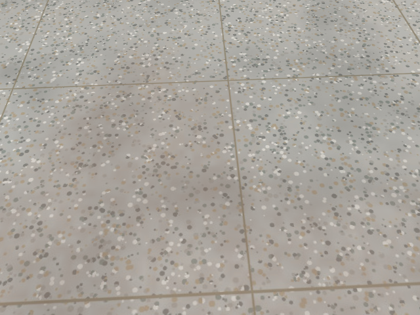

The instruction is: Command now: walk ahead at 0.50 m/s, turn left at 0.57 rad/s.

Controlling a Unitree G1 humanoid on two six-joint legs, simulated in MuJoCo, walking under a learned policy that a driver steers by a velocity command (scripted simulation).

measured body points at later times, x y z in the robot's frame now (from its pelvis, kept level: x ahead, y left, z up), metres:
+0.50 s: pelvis +0.28 +0.07 +0.00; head +0.31 +0.10 +0.45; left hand +0.41 +0.38 -0.08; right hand +0.43 -0.19 -0.10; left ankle +0.22 +0.13 -0.74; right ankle +0.51 -0.06 -0.68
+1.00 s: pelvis +0.56 +0.11 +0.00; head +0.59 +0.12 +0.45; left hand +0.46 +0.37 -0.12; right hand +0.84 -0.03 -0.09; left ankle +0.64 +0.33 -0.69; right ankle +0.55 +0.00 -0.74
